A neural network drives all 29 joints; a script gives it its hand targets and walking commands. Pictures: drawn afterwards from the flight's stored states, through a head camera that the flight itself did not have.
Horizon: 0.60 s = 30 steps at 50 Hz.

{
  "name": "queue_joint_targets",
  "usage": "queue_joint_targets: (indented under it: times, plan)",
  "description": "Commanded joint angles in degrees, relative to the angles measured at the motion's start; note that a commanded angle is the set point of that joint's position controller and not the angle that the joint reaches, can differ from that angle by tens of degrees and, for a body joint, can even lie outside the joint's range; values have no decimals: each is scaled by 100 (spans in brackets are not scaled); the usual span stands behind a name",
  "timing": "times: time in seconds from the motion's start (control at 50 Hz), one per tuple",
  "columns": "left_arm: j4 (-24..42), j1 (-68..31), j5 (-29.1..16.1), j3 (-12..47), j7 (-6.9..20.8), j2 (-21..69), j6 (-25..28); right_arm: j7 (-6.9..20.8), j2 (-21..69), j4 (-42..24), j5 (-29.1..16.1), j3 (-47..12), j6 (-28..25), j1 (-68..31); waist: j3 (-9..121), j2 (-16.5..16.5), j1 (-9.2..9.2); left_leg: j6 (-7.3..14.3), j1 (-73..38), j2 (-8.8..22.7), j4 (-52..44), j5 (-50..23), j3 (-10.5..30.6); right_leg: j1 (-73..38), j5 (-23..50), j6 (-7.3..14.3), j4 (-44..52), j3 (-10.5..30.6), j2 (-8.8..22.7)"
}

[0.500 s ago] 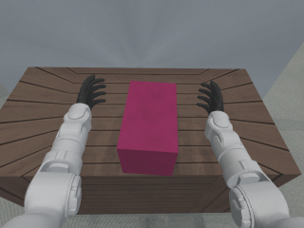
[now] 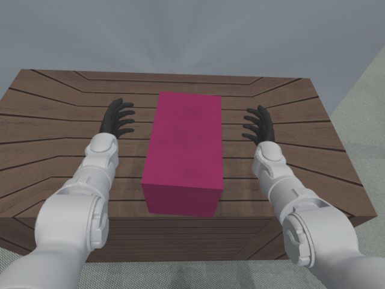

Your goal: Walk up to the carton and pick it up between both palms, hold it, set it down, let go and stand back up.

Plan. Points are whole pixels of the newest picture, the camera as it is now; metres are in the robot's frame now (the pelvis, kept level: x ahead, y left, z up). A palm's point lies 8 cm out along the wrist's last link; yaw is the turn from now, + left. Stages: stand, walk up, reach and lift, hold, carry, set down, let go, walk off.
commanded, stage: reach and lift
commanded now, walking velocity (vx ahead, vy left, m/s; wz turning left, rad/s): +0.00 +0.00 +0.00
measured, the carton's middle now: (185, 153) +0.44 -0.01 -0.05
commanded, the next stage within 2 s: none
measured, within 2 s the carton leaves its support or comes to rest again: neither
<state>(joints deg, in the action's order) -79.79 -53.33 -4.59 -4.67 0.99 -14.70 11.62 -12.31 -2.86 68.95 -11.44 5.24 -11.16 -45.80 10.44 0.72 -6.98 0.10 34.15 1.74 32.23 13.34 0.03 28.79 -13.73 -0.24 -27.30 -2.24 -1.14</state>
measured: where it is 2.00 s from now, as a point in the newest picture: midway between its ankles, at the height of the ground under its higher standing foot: outside the picture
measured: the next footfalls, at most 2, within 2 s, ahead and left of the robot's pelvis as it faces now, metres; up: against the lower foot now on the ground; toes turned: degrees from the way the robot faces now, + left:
none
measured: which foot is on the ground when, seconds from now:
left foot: down 0.00-1.00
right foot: down 0.00-1.00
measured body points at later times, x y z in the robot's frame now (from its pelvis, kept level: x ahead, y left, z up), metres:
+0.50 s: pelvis -0.02 +0.02 -0.04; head +0.08 +0.04 +0.40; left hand +0.46 +0.14 +0.00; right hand +0.40 -0.17 -0.01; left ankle +0.01 +0.11 -0.73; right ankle -0.02 -0.12 -0.73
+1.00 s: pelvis -0.02 +0.02 -0.04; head +0.10 +0.04 +0.39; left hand +0.45 +0.11 -0.01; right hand +0.40 -0.14 -0.02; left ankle +0.01 +0.11 -0.73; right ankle -0.02 -0.12 -0.73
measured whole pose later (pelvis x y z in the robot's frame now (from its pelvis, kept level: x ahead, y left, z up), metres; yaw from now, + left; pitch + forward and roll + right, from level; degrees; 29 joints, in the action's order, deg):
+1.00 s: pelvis -0.02 +0.02 -0.04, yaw -1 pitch +25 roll -4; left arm -85.5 -59.8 13.7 -20.6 -4.6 -5.8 25.5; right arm -11.2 5.0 74.2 18.8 36.8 -28.4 -50.8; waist 12.1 -1.2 -5.5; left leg 1.3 56.3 1.7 49.0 18.2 0.5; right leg 50.6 -18.7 -1.2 -43.9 -2.6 -0.9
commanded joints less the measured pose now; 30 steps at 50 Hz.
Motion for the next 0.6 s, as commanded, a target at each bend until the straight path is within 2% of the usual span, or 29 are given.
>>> queue_joint_targets:
  times: [0.0,0.12,0.22,0.26,0.36,0.5,0.58]
  plan:
    - [925,-3068,-71,-22,-115,-674,823,86,-655,-984,266,325,-746,-2578,3611,-591,-67,-371,-1856,-143,559,-2258,-62,-188,2482,-149,-326,-140,21]
    - [619,-3678,-481,410,-258,-596,1368,196,-693,-947,587,652,-1032,-3024,4646,-869,-134,-470,-1517,-145,1057,-1912,-75,581,1910,-103,-814,-191,18]
    - [-296,-3441,-468,590,-233,-408,1553,276,-684,-6,568,593,-1150,-2874,4361,-962,-101,-467,-1226,-139,1277,-1714,-21,1102,1523,-72,-1092,-224,-1]
    - [-448,-3387,-412,591,-230,-357,1614,299,-720,268,492,557,-1270,-2839,4293,-1010,-69,-488,-1230,-125,1362,-1809,8,1311,1457,-64,-1163,-250,-28]
    - [-356,-3472,-353,540,-306,-324,1689,292,-852,339,459,618,-1537,-2984,4403,-1014,-54,-565,-1356,-115,1564,-2151,19,1622,1512,-70,-1260,-318,-122]
    - [-206,-3595,-421,575,-399,-177,1698,292,-869,133,639,780,-1575,-3230,4513,-760,-72,-516,-1161,-122,1659,-1894,30,1781,1287,-79,-1390,-350,-157]
    - [-163,-3638,-417,603,-405,-13,1715,309,-730,118,692,782,-1538,-3280,4605,-744,-64,-488,-1089,-120,1722,-1778,63,1893,1158,-57,-1471,-342,-139]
